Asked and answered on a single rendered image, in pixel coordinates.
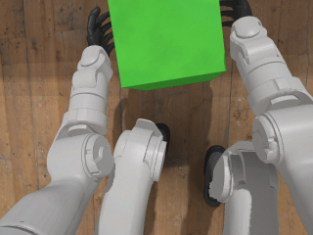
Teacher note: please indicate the right robot hand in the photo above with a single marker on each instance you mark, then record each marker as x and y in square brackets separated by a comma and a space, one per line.
[240, 8]

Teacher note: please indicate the robot left upper arm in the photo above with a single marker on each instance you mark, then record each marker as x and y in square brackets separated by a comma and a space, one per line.
[77, 165]

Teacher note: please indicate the robot right thigh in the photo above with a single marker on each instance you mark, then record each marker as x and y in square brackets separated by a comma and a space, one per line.
[251, 203]

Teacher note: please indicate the right robot forearm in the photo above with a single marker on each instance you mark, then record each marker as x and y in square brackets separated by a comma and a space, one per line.
[264, 72]

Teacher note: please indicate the robot right upper arm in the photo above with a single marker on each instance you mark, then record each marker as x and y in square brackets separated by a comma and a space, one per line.
[284, 138]

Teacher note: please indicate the left robot forearm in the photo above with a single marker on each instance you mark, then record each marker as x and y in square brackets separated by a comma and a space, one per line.
[89, 95]

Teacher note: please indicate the robot right foot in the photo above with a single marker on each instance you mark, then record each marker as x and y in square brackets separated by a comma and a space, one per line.
[211, 158]

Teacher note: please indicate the left robot hand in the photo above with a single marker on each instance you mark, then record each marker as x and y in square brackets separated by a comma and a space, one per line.
[96, 31]

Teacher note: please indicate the carton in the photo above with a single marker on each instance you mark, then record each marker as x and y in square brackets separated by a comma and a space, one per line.
[167, 43]

